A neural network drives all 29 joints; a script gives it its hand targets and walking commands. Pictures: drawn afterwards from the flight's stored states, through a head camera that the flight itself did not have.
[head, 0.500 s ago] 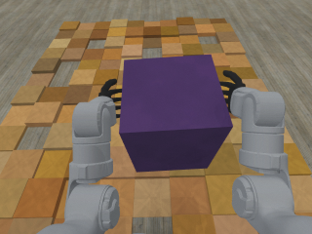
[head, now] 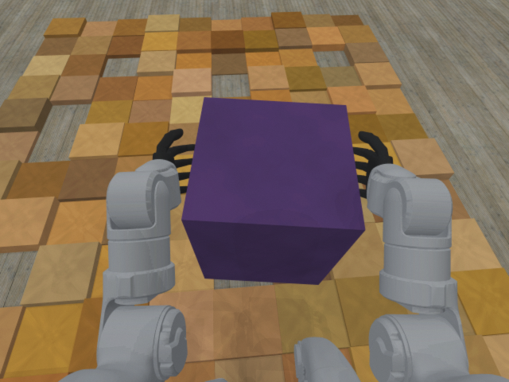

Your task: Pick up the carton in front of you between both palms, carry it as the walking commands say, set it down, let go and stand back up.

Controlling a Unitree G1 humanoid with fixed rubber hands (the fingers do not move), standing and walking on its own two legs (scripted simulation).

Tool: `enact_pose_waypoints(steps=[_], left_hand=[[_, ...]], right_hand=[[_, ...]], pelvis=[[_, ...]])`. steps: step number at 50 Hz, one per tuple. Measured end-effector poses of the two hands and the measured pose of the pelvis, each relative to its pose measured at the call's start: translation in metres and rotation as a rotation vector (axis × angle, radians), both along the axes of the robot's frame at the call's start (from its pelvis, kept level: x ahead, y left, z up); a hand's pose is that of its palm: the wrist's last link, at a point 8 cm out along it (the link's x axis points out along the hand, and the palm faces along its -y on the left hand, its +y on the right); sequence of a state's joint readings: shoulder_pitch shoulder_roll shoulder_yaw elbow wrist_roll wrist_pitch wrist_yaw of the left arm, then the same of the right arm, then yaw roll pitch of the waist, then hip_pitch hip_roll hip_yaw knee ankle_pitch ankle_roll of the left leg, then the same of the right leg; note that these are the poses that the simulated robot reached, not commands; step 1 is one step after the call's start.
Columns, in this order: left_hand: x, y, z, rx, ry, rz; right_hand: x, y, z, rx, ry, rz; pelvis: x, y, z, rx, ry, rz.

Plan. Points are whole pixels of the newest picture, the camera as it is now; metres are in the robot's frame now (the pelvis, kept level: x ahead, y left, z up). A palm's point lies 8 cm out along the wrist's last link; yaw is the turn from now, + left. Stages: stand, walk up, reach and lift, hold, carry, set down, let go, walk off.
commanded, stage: carry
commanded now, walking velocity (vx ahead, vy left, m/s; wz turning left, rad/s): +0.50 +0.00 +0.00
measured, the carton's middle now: (267, 201) +0.38 -0.01 +0.04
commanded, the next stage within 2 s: none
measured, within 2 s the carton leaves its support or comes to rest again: neither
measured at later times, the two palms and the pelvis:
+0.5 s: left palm (162, 20) +0.68 +0.16 +0.18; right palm (320, 6) +0.72 -0.13 +0.19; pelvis +0.32 -0.03 +0.04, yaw +3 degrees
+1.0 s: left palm out of the picture +1.00 +0.18 +0.15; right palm out of the picture +0.99 -0.12 +0.15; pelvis +0.62 +0.03 +0.00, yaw +1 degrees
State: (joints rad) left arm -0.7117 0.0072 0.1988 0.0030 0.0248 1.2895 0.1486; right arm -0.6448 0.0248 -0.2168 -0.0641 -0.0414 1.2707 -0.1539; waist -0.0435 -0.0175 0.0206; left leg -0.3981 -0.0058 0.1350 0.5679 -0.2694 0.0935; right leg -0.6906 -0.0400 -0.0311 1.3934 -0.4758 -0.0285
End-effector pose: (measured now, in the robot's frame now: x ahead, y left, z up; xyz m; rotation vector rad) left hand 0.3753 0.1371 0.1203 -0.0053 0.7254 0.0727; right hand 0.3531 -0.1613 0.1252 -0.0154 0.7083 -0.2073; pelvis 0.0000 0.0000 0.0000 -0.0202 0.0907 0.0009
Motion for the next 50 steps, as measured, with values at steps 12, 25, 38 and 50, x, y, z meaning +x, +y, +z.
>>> enact_pose_waypoints(steps=[12,25,38,50], left_hand=[[0.179,-0.014,0.041,0.016,-0.083,0.035],[0.308,0.026,0.064,0.036,-0.011,0.195],[0.489,0.056,0.087,0.045,-0.122,0.084],[0.624,0.045,0.028,0.009,0.081,0.041]], right_hand=[[0.19,-0.015,0.038,0.024,-0.081,0.024],[0.371,0.027,0.061,0.066,-0.007,0.166],[0.524,0.056,0.092,0.0,-0.117,0.102],[0.634,0.045,0.026,0.007,0.088,0.025]], pelvis=[[0.174,-0.017,-0.007,-0.001,0.004,0.02],[0.32,-0.031,0.044,0.034,0.008,0.042],[0.495,0.021,-0.006,0.005,-0.013,0.012],[0.618,0.034,-0.001,-0.008,-0.003,0.021]])
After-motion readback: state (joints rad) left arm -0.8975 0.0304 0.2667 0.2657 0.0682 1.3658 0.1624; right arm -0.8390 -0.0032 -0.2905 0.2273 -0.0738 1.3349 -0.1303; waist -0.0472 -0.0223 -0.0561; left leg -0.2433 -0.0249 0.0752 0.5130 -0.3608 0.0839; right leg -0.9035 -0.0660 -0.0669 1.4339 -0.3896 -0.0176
